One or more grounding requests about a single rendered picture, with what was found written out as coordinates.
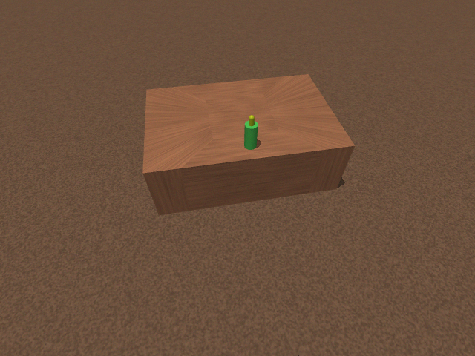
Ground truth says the bottle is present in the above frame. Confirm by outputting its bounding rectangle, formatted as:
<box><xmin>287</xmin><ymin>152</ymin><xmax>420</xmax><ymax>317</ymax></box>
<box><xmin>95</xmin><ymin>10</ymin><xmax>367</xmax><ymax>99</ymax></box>
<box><xmin>244</xmin><ymin>115</ymin><xmax>258</xmax><ymax>150</ymax></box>

